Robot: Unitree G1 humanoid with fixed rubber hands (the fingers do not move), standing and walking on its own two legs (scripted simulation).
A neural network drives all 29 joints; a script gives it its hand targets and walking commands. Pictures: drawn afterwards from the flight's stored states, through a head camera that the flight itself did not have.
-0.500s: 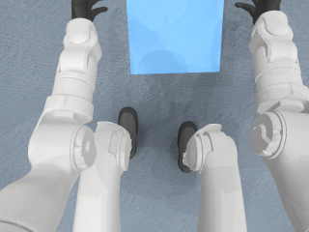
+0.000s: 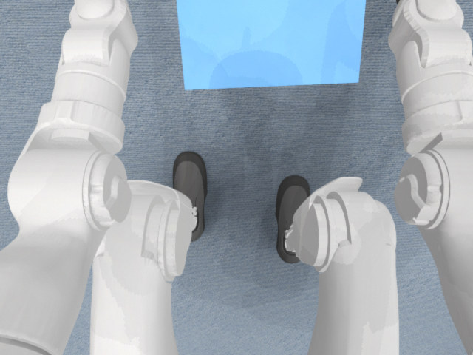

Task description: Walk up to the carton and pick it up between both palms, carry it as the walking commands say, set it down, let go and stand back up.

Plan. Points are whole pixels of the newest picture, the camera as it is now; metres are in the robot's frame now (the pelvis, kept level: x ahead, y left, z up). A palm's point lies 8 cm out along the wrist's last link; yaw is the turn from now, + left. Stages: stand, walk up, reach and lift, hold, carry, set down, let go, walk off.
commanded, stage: reach and lift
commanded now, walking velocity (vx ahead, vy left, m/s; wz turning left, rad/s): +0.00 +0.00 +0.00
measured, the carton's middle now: (262, 9) +0.53 -0.02 -0.27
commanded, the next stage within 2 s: none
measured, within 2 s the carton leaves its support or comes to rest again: leaves its support in 1.52 s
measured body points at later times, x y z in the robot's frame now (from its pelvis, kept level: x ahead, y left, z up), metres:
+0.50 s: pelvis +0.00 +0.00 +0.00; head +0.38 -0.01 +0.23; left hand +0.55 +0.16 -0.19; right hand +0.56 -0.19 -0.19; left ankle +0.15 +0.12 -0.36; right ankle +0.09 -0.11 -0.36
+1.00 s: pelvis +0.00 +0.00 +0.00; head +0.38 -0.02 +0.23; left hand +0.56 +0.13 -0.19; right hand +0.56 -0.17 -0.19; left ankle +0.15 +0.12 -0.36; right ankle +0.09 -0.11 -0.36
